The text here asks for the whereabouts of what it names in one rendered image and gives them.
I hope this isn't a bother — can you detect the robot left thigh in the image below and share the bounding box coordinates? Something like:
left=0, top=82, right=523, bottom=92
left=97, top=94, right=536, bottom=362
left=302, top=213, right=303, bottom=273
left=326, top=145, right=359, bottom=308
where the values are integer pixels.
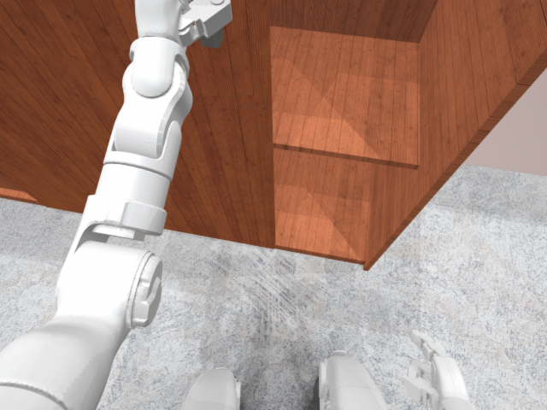
left=180, top=369, right=241, bottom=410

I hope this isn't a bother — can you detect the left robot upper arm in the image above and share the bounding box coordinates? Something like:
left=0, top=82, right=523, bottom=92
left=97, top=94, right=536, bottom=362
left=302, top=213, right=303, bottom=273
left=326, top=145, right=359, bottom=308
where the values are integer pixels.
left=0, top=241, right=162, bottom=410

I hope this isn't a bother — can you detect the right robot shin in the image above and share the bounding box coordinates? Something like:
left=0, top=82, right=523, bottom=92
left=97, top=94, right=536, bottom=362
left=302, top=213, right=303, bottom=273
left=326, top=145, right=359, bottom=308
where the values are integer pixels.
left=320, top=350, right=348, bottom=410

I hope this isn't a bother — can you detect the handle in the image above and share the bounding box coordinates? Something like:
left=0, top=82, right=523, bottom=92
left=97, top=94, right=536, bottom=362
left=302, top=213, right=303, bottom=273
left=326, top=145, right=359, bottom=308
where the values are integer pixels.
left=191, top=0, right=224, bottom=49

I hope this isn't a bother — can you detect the robot left forearm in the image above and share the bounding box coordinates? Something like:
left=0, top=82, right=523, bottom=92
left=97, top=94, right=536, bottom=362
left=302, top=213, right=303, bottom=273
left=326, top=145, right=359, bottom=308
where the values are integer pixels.
left=55, top=37, right=192, bottom=310

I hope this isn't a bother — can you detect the robot right hand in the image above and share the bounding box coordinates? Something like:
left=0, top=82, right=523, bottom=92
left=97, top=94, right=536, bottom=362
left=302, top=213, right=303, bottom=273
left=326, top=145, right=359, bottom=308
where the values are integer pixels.
left=403, top=329, right=470, bottom=410

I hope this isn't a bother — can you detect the wardrobe door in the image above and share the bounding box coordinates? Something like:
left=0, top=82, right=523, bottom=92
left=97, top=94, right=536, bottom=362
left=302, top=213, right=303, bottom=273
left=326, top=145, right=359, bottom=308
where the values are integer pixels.
left=0, top=174, right=25, bottom=192
left=0, top=0, right=275, bottom=249

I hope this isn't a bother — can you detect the robot left hand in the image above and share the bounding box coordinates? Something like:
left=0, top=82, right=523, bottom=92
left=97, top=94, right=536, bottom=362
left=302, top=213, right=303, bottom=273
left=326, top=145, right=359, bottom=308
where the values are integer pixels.
left=135, top=0, right=232, bottom=53

